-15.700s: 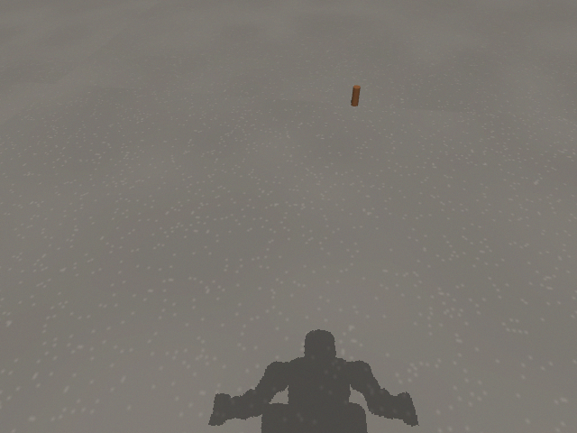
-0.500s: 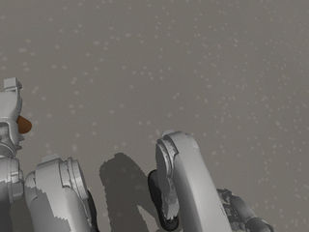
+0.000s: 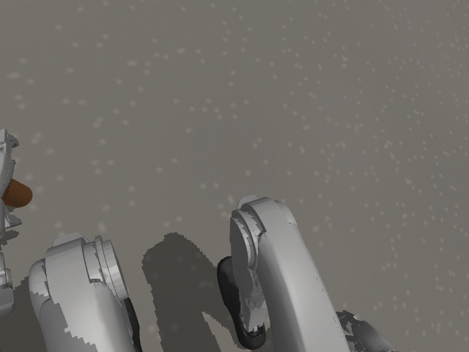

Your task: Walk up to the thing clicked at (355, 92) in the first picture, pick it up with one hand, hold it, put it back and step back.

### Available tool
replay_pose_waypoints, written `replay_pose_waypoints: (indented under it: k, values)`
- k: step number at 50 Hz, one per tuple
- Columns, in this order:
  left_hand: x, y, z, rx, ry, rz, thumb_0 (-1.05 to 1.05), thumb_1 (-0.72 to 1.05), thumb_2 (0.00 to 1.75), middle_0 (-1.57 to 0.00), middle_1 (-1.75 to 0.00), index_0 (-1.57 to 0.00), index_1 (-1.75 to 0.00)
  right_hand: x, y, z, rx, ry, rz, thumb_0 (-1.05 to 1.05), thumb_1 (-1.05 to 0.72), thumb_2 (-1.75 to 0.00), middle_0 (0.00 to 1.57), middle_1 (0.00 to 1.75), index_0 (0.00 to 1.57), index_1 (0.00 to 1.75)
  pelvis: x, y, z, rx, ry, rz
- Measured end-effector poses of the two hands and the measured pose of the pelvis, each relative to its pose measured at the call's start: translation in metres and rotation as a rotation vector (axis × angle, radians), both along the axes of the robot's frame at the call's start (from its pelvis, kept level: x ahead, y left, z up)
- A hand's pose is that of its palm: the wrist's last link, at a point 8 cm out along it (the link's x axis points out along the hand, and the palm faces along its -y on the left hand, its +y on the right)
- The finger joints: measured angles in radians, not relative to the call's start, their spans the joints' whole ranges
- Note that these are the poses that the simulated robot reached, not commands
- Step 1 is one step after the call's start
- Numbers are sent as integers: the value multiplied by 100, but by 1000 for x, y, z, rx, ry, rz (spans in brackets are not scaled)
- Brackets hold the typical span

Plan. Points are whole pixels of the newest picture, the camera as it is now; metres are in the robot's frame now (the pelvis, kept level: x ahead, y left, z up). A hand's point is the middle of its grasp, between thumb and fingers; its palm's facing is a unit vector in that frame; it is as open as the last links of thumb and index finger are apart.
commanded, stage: rest palm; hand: left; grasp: from above
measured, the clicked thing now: (5, 190) +0.42 +0.33 -0.24
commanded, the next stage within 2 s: close in 0.58 s
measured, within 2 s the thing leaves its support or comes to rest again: neither
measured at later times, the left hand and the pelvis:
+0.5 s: hand out of the picture +0.42 +0.34 -0.20, palm faces -0.41 -0.15 -0.90, open 14.0 cm; pelvis +0.00 +0.00 +0.00, yaw -1 degrees
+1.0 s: hand out of the picture +0.41 +0.34 -0.20, palm faces -0.38 -0.13 -0.92, open 12.4 cm; pelvis +0.00 +0.00 -0.01, yaw -1 degrees
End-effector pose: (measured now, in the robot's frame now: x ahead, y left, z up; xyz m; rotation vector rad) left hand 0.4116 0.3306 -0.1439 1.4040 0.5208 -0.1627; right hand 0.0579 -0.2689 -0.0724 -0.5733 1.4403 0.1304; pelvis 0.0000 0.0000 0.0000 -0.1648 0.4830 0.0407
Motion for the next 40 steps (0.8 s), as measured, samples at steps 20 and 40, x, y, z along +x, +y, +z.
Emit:
replay_pose_waypoints:
  k: [20,40]
  values:
    - [12,7,-1,72,-3,74,0,-48,98,-10,-96,-9,-97,12,20,-8,83,-63,68,0,-89,-90,20,30,20,29,-1,3,-4,-10,-8,-4]
    - [-5,6,1,2,0,34,0,-41,94,-15,-95,-15,-96,1,15,-3,64,-31,67,1,-90,-90,21,30,20,29,-5,1,-3,-9,-30,-10]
